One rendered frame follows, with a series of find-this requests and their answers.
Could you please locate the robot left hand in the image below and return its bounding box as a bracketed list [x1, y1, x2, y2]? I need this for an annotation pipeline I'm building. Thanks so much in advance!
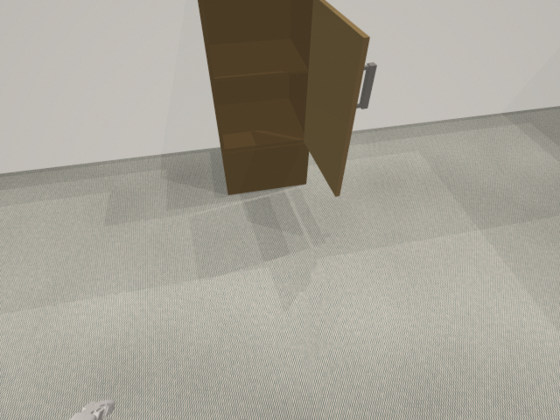
[70, 400, 116, 420]

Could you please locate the cupboard door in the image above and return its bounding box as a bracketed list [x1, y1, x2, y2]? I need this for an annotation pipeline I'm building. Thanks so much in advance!
[304, 0, 370, 197]

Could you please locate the handle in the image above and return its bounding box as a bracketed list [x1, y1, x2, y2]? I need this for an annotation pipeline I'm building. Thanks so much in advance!
[357, 62, 377, 109]

